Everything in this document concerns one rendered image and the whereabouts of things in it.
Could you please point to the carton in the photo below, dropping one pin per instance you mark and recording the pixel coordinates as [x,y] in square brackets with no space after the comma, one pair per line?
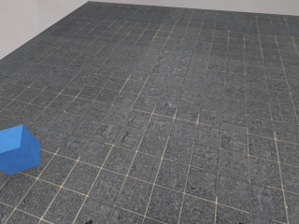
[19,150]

